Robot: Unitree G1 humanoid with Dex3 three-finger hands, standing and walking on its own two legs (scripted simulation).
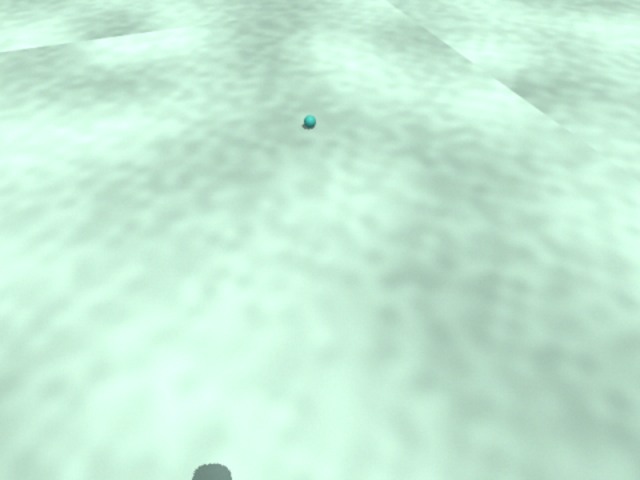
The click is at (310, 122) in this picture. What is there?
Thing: free ball
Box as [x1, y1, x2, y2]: [304, 115, 315, 127]
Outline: 308,115 305,117 304,123 306,126 311,127 314,125 315,119 312,116
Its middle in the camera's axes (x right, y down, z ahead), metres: -0.07 -0.70 +2.23
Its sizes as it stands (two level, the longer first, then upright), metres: 0.068 0.068 0.068
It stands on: the floor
